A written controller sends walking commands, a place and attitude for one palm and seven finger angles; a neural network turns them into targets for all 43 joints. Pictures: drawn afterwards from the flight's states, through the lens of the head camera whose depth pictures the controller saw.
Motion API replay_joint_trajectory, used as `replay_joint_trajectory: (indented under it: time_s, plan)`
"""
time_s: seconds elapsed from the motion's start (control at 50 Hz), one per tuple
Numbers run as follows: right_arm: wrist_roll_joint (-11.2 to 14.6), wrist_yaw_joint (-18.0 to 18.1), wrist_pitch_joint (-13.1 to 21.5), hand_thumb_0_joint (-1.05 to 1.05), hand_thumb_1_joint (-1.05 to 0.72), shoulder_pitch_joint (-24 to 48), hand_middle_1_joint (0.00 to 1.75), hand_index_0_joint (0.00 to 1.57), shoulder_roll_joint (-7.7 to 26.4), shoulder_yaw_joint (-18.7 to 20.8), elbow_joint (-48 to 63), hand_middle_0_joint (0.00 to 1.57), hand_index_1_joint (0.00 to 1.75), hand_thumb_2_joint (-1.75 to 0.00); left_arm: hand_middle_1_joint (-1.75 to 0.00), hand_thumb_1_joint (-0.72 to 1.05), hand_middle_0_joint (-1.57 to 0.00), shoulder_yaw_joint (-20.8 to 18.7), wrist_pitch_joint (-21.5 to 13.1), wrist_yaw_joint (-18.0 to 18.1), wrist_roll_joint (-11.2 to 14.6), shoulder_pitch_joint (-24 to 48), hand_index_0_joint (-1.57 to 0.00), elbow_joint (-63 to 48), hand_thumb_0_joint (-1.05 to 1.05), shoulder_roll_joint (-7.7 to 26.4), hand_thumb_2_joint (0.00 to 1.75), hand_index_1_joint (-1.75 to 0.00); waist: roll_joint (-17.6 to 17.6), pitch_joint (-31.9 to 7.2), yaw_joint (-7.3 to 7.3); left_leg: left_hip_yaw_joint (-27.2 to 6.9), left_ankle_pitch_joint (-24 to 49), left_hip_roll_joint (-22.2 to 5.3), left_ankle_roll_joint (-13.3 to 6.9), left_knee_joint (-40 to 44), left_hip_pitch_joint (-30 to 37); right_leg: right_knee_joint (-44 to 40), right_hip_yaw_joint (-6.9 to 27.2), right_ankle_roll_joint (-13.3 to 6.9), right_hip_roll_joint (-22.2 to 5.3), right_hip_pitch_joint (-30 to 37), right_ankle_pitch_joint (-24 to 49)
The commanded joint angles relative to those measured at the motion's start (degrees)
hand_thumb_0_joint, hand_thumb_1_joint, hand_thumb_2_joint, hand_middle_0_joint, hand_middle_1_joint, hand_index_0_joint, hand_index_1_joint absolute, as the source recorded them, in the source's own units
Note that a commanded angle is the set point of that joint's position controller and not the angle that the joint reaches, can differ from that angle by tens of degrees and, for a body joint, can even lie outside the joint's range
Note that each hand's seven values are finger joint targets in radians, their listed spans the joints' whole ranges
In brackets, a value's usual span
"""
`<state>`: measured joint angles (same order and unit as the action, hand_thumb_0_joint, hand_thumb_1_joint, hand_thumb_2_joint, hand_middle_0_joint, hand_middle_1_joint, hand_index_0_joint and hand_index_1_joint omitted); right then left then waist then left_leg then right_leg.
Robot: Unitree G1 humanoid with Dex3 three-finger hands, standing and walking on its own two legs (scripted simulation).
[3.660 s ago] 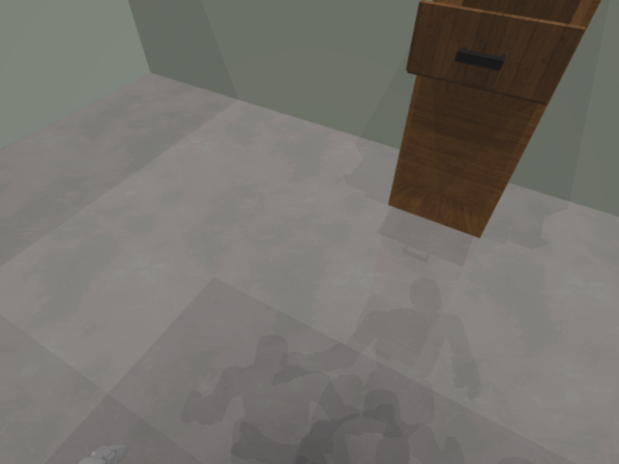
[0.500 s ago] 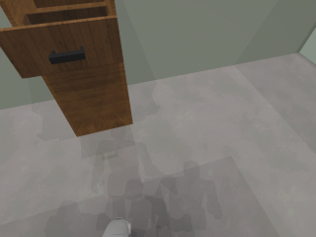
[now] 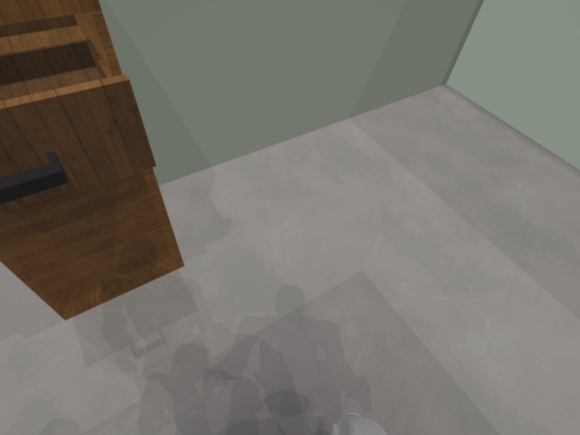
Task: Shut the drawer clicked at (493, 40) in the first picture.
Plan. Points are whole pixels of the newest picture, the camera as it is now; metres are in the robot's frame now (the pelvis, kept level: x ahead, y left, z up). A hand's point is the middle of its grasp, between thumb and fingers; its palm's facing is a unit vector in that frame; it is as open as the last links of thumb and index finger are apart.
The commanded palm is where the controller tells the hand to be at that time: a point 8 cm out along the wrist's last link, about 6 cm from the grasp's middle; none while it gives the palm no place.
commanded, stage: turn to face it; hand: left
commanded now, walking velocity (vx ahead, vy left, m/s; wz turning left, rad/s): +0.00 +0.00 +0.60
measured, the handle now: (18, 176) +0.43 +0.43 +0.08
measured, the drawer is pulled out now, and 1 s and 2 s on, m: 0.25 0.25 0.25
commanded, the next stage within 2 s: take the last steps up to it in 0.98 s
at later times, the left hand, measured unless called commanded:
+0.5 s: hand out of the picture +0.07 +0.21 -0.19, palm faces +0.26 -0.95 -0.19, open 7.4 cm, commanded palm none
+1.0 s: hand out of the picture -0.03 +0.14 -0.15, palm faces +0.51 -0.81 -0.30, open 7.4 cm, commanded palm none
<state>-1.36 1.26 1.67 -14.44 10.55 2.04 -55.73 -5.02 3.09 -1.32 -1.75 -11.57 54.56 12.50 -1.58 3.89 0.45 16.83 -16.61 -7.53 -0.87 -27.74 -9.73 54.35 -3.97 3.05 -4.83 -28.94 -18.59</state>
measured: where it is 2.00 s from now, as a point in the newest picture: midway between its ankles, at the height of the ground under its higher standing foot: outside the picture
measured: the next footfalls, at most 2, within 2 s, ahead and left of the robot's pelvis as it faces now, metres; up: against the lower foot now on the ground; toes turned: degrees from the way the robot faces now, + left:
right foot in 0.10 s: +0.10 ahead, -0.15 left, +0.00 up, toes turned -6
left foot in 0.40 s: +0.06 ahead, +0.11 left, +0.00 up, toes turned +21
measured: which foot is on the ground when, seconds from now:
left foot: down 0.00-0.12, up 0.14-0.38, down 0.40-0.84, up 0.86-1.00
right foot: up 0.00-0.08, down 0.10-0.40, up 0.42-0.82, down 0.84-1.00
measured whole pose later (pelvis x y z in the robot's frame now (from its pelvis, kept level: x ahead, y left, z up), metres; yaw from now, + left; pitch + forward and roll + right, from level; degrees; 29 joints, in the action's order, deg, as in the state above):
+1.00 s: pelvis +0.02 -0.07 +0.00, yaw +30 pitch -1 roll +2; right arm -1.2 -1.3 -4.2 -9.4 16.0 4.8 -53.0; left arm -1.8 0.9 1.2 -1.5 -14.5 53.0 9.5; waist 3.4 3.1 -0.1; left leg -1.6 -20.6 0.9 2.4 -64.2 -29.2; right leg 30.5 -6.8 -1.8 -3.5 -12.6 -16.7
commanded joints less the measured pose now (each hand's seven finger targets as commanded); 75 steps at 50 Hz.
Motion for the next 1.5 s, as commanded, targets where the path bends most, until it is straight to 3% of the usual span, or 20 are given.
replay_joint_trajectory:
  time_s: [0.0, 0.04, 0.1, 0.14, 0.2, 0.34, 0.36, 0.38, 0.42, 0.52, 0.76, 0.78, 0.82, 0.92, 1.06, 1.16, 1.22, 1.26, 1.28, 1.48]
  plan:
    - [-0.5, 0.1, 0.2, 0.0, -0.9, -4.1, 0.3, 0.2, 7.8, 1.8, -0.7, 0.2, 0.3, -0.9, -0.3, 0.9, -0.2, 1.8, -2.4, 1.3, 0.3, -0.5, -0.2, -1.8, 0.0, -1.1, 0.9, -0.3, 13.0, -4.7, 1.08, -8.9, 34.0, -10.7, -6.4, 4.6, 3.0, -16.4, -2.5, -1.0, 2.1, 8.3, 2.0]
    - [0.0, 0.0, 0.3, 0.0, -0.9, -4.8, 0.3, 0.2, 6.9, 1.4, -2.2, 0.2, 0.3, -0.9, -0.3, 0.9, -0.2, 2.1, -3.8, 1.8, 0.3, -3.2, -0.2, 0.6, 0.0, 0.7, 0.9, -0.3, 9.0, -7.1, -1.16, -9.9, 29.8, -7.5, -2.9, 0.5, 2.1, -30.6, -2.9, -1.2, 1.8, 17.8, 12.8]
    - [1.1, -0.5, -0.7, 0.0, -0.9, -6.0, 0.3, 0.2, 0.6, 0.0, -2.0, 0.2, 0.3, -0.9, -0.3, 0.9, -0.2, 1.3, -4.9, 3.2, 0.6, -7.8, -0.2, 3.7, 0.0, 8.9, 0.9, -0.3, -7.2, -11.5, -2.47, -8.3, -14.0, 1.5, 3.3, -12.6, -13.4, -29.5, 9.3, -9.8, -19.1, 33.4, 50.0]
    - [1.0, -0.1, -2.8, 0.0, -0.9, -3.2, 0.3, 0.2, 2.7, 0.9, -1.3, 0.2, 0.3, -0.9, -0.3, 0.9, -0.2, 0.5, -4.4, 3.5, 0.5, -5.2, -0.2, 3.1, 0.0, 9.4, 0.9, -0.3, -15.5, -8.9, -3.29, -12.7, -20.0, 2.2, 3.0, -26.3, -15.9, -31.9, 9.3, -13.6, -19.8, 27.5, 47.6]
    - [0.9, -0.7, -3.6, 0.0, -0.9, -4.9, 0.3, 0.2, 2.3, 1.5, -2.3, 0.2, 0.3, -0.9, -0.3, 0.9, -0.2, 0.6, -3.6, 4.0, 0.2, 1.4, -0.2, 0.3, 0.0, 7.7, 0.9, -0.3, -7.7, -4.9, -0.5, -13.6, -14.4, 2.4, 3.4, -32.3, -16.5, -32.4, 2.0, -11.6, -17.4, 20.9, 35.0]
    - [0.2, -1.8, -3.4, 0.0, -0.9, -8.6, 0.3, 0.2, 2.4, 2.3, 0.2, 0.2, 0.3, -0.9, -0.3, 0.9, -0.2, -0.8, -2.0, 3.7, 0.6, 4.4, -0.2, -2.6, 0.0, 7.5, 0.9, -0.3, -5.6, -3.3, 2.18, -8.0, 0.2, 3.3, 3.4, -7.8, -5.8, -24.6, -5.7, -5.3, -14.7, 11.0, 9.5]
    - [-0.1, -1.9, -3.1, 0.0, -0.9, -10.2, 0.3, 0.2, 5.0, 2.9, 0.1, 0.2, 0.3, -0.9, -0.3, 0.9, -0.2, -0.6, -1.4, 3.4, 1.1, 4.5, -0.2, -3.5, 0.0, 6.0, 0.9, -0.3, 3.5, -2.8, 3.12, -13.0, 4.0, 1.3, 2.1, -0.5, -3.7, -17.4, -7.5, -2.9, -11.1, 7.1, 1.9]
    - [-0.5, -1.7, -2.7, 0.0, -0.9, -11.3, 0.3, 0.2, 10.5, 4.2, 1.3, 0.2, 0.3, -0.9, -0.3, 0.9, -0.2, -0.3, -0.9, 2.9, 1.5, 4.0, -0.2, -5.5, 0.0, 2.5, 0.9, -0.3, 19.6, -2.0, 3.71, -32.9, 11.1, -10.5, -3.7, 8.4, -3.0, -5.6, -9.2, 1.3, -3.5, -2.0, -12.6]
    - [-0.8, -0.7, -2.1, 0.0, -0.9, -11.8, 0.3, 0.2, 14.6, 5.2, 1.7, 0.2, 0.3, -0.9, -0.3, 0.9, -0.2, -0.1, -0.7, 3.0, 0.6, 9.1, -0.2, -8.4, 0.0, 1.2, 0.9, -0.3, 19.1, -3.5, 4.92, -45.5, 7.0, -17.0, -10.5, 13.9, -5.3, 12.9, 1.1, 0.5, -1.1, -7.6, -17.3]
    - [-0.2, 0.0, -1.2, 0.0, -0.9, -0.4, 0.3, 0.2, 10.0, 3.6, 5.3, 0.2, 0.3, -0.9, -0.3, 0.9, -0.2, -0.9, -1.4, 2.0, 0.9, 3.4, -0.2, -4.6, 0.0, 3.2, 0.9, -0.3, 8.2, -6.2, 0.74, -29.8, 13.7, -6.7, -7.6, 10.2, -1.9, 10.3, 3.5, 1.3, -1.2, -3.9, -3.5]
    - [-0.1, -1.3, -3.6, 0.0, -0.9, 4.7, 0.3, 0.2, 13.4, 4.7, 7.7, 0.2, 0.3, -0.9, -0.3, 0.9, -0.2, 0.3, -1.9, 2.8, 1.3, -4.0, -0.2, -4.7, 0.0, 4.7, 0.9, -0.3, 9.9, -7.4, -0.56, -33.9, 13.1, -3.0, -7.3, 5.7, -6.6, -21.2, 1.6, -0.1, 3.9, 15.1, -0.5]
    - [0.3, -1.5, -3.7, 0.0, -0.9, 5.7, 0.3, 0.2, 12.6, 4.6, 8.3, 0.2, 0.3, -0.9, -0.3, 0.9, -0.2, 0.1, -2.2, 3.0, 1.2, -6.6, -0.2, -4.3, 0.0, 5.7, 0.9, -0.3, 8.1, -7.2, -1.92, -32.2, 9.0, -0.9, -5.1, 2.7, -11.4, -29.1, 2.1, -0.6, 2.6, 21.3, 4.0]
    - [0.7, -2.0, -4.0, 0.0, -0.9, 5.8, 0.3, 0.2, 6.6, 3.5, 10.8, 0.2, 0.3, -0.9, -0.3, 0.9, -0.2, -1.1, -3.0, 3.5, -0.2, -6.0, -0.2, -5.8, 0.0, 14.5, 0.9, -0.3, -15.5, -3.9, -2.15, -18.5, -13.6, 12.1, 2.7, -22.3, -26.1, -42.9, 27.1, -10.2, -21.1, 22.4, 1.9]
    - [0.0, -2.6, -5.1, 0.0, -0.9, 3.6, 0.3, 0.2, 8.7, 3.7, 6.0, 0.2, 0.3, -0.9, -0.3, 0.9, -0.2, 0.6, -3.7, 3.4, 0.5, 2.2, -0.2, -7.2, 0.0, 7.8, 0.9, -0.3, -6.9, 0.0, 1.76, -19.4, -3.3, 7.0, 3.1, -41.6, -21.9, -38.1, 8.7, -9.1, -11.5, 13.2, 12.9]
    - [0.6, -2.0, -4.7, 0.0, -0.9, 10.6, 0.3, 0.2, 5.9, 2.0, 5.6, 0.2, 0.3, -0.9, -0.3, 0.9, -0.2, 0.7, -4.0, 3.4, 0.0, -9.4, -0.2, -2.0, 0.0, 9.3, 0.9, -0.3, -8.5, -4.2, -3.7, -15.4, -9.7, 6.9, 4.3, -24.6, -18.0, -33.6, 6.6, -11.8, -13.3, 26.0, 34.3]
    - [0.5, -2.0, -3.1, 0.0, -0.9, 8.6, 0.3, 0.2, 4.5, 1.1, 3.7, 0.2, 0.3, -0.9, -0.3, 0.9, -0.2, 0.5, -4.4, 2.8, -0.3, -11.0, -0.2, 1.7, 0.0, 9.3, 0.9, -0.3, -10.6, -4.9, -4.07, -12.6, -10.5, 6.7, 2.1, -11.7, -10.6, -37.5, 8.6, -11.5, -13.8, 25.0, 12.4]
    - [0.3, -1.6, -1.5, 0.0, -0.9, 0.3, 0.3, 0.2, 4.3, 0.9, -0.1, 0.2, 0.3, -0.9, -0.3, 0.9, -0.2, 0.9, -4.1, 2.2, 0.5, -7.7, -0.2, 2.9, 0.0, 7.7, 0.9, -0.3, -6.0, -4.1, 0.02, -10.5, -1.4, 6.8, 0.4, 5.8, 5.8, -33.9, 3.6, -7.1, -9.1, 13.3, -5.7]
    - [-0.4, -0.8, -0.9, 0.0, -0.9, -6.7, 0.3, 0.2, 12.0, 2.3, -2.3, 0.2, 0.3, -0.9, -0.3, 0.9, -0.2, 2.4, -3.9, 1.4, 0.9, -5.7, -0.2, 0.8, 0.0, 1.4, 0.9, -0.3, 17.2, -2.1, 3.39, -34.6, -11.4, -11.3, -6.7, 15.3, 15.5, -14.1, -5.8, -1.9, 0.0, -5.7, -10.9]
    - [-0.5, -0.6, -1.2, 0.0, -0.9, -8.3, 0.3, 0.2, 13.1, 2.5, -2.6, 0.2, 0.3, -0.9, -0.3, 0.9, -0.2, 2.5, -4.1, 1.3, 0.1, -1.4, -0.2, -1.0, 0.0, 2.2, 0.9, -0.3, 15.6, 1.9, 4.68, -40.5, -14.4, -15.3, -10.6, 18.7, 11.5, -6.3, -3.4, -2.4, 0.5, -9.9, -13.7]
    - [0.1, 0.5, 1.7, 0.0, -0.9, -7.2, 0.3, 0.2, 7.3, 1.3, -4.3, 0.2, 0.3, -0.9, -0.3, 0.9, -0.2, 1.8, -3.4, -0.2, 0.5, -0.7, -0.2, 2.2, 0.0, 1.6, 0.9, -0.3, 8.9, 4.8, 0.22, -20.6, 12.1, -7.7, -9.0, 18.5, 6.6, -1.4, 0.5, -1.1, -2.4, -7.3, 3.8]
